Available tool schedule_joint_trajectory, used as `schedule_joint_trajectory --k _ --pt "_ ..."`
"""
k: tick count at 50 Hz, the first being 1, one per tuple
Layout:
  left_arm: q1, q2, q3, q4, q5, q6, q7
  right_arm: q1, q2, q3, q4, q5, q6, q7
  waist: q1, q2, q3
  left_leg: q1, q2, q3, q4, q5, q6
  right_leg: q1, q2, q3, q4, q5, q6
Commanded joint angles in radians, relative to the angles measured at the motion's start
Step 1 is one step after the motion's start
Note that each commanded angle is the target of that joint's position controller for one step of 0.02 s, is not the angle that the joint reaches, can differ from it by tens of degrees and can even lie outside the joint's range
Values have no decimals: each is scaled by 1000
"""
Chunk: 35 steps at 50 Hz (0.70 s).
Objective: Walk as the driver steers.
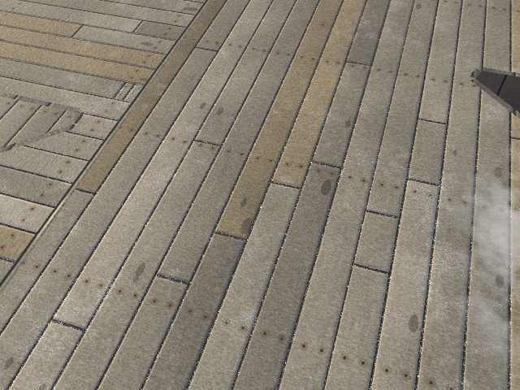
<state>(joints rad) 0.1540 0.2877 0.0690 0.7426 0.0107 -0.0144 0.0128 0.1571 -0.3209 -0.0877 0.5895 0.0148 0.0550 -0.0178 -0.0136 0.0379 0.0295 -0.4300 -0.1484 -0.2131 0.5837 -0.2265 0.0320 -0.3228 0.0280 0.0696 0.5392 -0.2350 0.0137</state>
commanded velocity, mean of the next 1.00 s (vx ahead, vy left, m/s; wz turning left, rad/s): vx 0.36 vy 0.00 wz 0.26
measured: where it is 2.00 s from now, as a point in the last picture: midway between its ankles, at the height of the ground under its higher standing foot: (213, 261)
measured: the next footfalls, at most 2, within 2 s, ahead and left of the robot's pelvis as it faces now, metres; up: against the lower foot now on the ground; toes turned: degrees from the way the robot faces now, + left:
left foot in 0.42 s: +0.07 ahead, +0.16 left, +0.00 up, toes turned +17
right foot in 0.90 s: +0.48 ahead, +0.07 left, +0.00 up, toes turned +14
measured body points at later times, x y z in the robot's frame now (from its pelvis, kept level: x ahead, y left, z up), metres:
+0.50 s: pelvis +0.07 +0.06 +0.00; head +0.07 +0.09 +0.45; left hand +0.06 +0.37 -0.12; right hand +0.29 -0.15 -0.07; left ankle +0.03 +0.15 -0.73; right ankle +0.03 -0.11 -0.67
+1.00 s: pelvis +0.33 +0.11 -0.01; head +0.37 +0.12 +0.44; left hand +0.45 +0.41 -0.10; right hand +0.44 -0.15 -0.13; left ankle +0.12 +0.19 -0.63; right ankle +0.44 +0.06 -0.73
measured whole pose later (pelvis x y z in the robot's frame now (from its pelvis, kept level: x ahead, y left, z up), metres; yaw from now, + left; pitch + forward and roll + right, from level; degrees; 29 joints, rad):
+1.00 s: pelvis +0.33 +0.11 -0.01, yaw +13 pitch +2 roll -1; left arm 0.12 0.29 0.05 0.67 -0.02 -0.07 -0.05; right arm 0.35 -0.30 -0.03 0.78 0.01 -0.08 0.00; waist -0.02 0.01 0.05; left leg -0.26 -0.01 -0.05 1.19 -0.42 0.01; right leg -0.45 0.09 -0.04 0.55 -0.13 -0.09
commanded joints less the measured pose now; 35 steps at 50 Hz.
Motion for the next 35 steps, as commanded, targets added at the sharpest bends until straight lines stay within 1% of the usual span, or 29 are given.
schedule_joint_trajectory --k 1,2,3,4,5,6,7,8,9,11,13,15,17,18,19,20,21,22,23,24,25,26,27,28,30,31,32,33,35 --pt "18 215 62 -83 41 -8 5 11 -154 -48 -95 -12 -34 2 5 -299 -85 -207 38 58 419 -380 -44 144 -451 458 -261 233 -294" --pt "-34 161 46 -107 32 -8 14 37 -185 -63 -66 -7 -33 7 -16 -213 -87 -192 61 50 537 -321 -60 130 -409 360 -235 273 -269" --pt "-77 133 39 -118 16 -8 18 64 -178 -67 -38 -2 -21 7 -32 -169 -72 -184 73 71 590 -268 -77 124 -337 249 -212 277 -215" --pt "-68 122 36 -118 -2 -7 21 71 -153 -60 -30 -5 -11 5 -19 -159 -76 -223 89 91 638 -199 -88 162 -302 199 -218 178 -189" --pt "-41 120 31 -112 -12 -3 25 61 -116 -47 -38 -1 -6 11 -3 -162 -61 -261 104 114 647 -155 -93 180 -281 173 -241 68 -184" --pt "-8 128 33 -108 -14 1 27 33 -99 -38 -51 5 -7 18 21 -182 -48 -284 118 148 614 -124 -94 196 -266 152 -274 -46 -181" --pt "30 139 36 -105 -12 3 29 -8 -91 -32 -69 12 -10 23 50 -203 -39 -310 129 170 572 -114 -97 230 -268 151 -298 -126 -184" --pt "59 150 40 -103 -8 2 29 -40 -90 -30 -80 13 -14 25 75 -208 -36 -332 145 174 525 -112 -102 268 -281 155 -308 -163 -185" --pt "87 162 45 -100 -7 0 29 -67 -87 -27 -92 10 -19 27 93 -208 -38 -336 157 177 479 -117 -104 295 -295 156 -316 -182 -189" --pt "110 185 54 -98 -11 -7 25 -89 -70 -16 -105 5 -29 33 104 -208 -41 -301 180 191 383 -128 -99 306 -319 134 -328 -191 -190" --pt "108 205 62 -98 -17 -13 17 -94 -51 -5 -108 4 -38 41 103 -212 -30 -221 195 220 290 -140 -80 258 -328 87 -341 -184 -185" --pt "94 217 68 -97 -25 -19 5 -77 -50 -2 -100 6 -43 48 89 -213 -15 -113 194 253 202 -157 -55 188 -323 30 -343 -169 -176" --pt "98 221 69 -86 -35 -22 -8 -52 -53 -1 -86 8 -49 53 74 -209 -12 -12 184 272 114 -155 -29 143 -327 1 -327 -145 -173" --pt "92 218 66 -80 -42 -21 -15 -17 -49 -1 -72 10 -52 54 48 -195 -16 61 172 284 38 -117 -11 119 -324 -15 -301 -142 -167" --pt "77 206 61 -74 -49 -19 -21 50 -41 -2 -41 9 -56 54 7 -172 -25 177 147 310 -59 -51 7 69 -311 -46 -250 -142 -154" --pt "88 166 46 -66 -44 -21 -25 146 -59 -14 1 11 -57 48 -33 -128 -58 348 111 322 -106 -42 25 -11 -277 -92 -151 -110 -129" --pt "84 95 21 -70 -20 -32 -31 265 -107 -36 31 11 -58 39 -89 -15 -117 543 182 188 -149 -48 50 -123 -208 -194 92 -83 -68" --pt "46 19 -10 -153 16 -53 -40 324 -259 -56 14 -6 -64 24 -78 312 -156 721 461 -295 -238 -89 184 -462 -79 -231 505 -349 26" --pt "-7 114 15 -163 -32 -74 -35 322 -247 -56 3 -4 -84 32 -126 205 -151 662 537 -477 -341 -291 317 -615 -61 -81 672 -355 21" --pt "-39 164 30 -167 -61 -85 -37 287 -188 -35 5 -6 -102 37 -109 158 -56 599 511 -402 -357 -337 297 -655 -109 -46 704 -272 -6" --pt "-23 169 32 -151 -53 -88 -38 238 -131 -15 3 -9 -113 40 -78 127 -7 533 470 -305 -356 -293 267 -639 -139 -45 671 -172 -19" --pt "-10 159 31 -134 -29 -88 -37 190 -104 -3 -1 -10 -116 40 -51 100 15 466 431 -230 -362 -201 241 -594 -154 -40 620 -102 -17" --pt "8 156 34 -127 -15 -85 -39 151 -93 5 -2 -14 -117 37 -21 99 28 406 400 -162 -378 -96 221 -537 -163 -36 571 -44 -10" --pt "22 143 31 -114 -12 -82 -43 135 -92 7 -1 -19 -120 31 -5 95 23 376 381 -112 -395 -5 209 -497 -158 -45 544 12 -1" --pt "14 111 20 -101 -10 -76 -45 136 -100 7 18 -23 -126 21 2 53 11 362 361 -26 -407 165 201 -469 -145 -60 460 112 20" --pt "-6 91 11 -102 -7 -75 -43 147 -100 8 33 -18 -128 19 -4 36 10 359 348 11 -409 218 193 -454 -139 -62 393 158 25" --pt "-34 73 2 -106 -9 -76 -44 156 -104 8 46 -16 -128 16 -12 30 15 354 336 44 -410 257 183 -436 -129 -67 319 206 27" --pt "-66 59 -5 -113 -12 -78 -46 170 -109 7 61 -13 -127 13 -24 33 20 349 327 69 -412 279 174 -412 -118 -73 250 253 26" --pt "-142 45 -15 -133 -22 -82 -56 211 -122 4 91 -7 -128 10 -54 36 40 342 327 92 -425 264 166 -374 -98 -89 139 320 19"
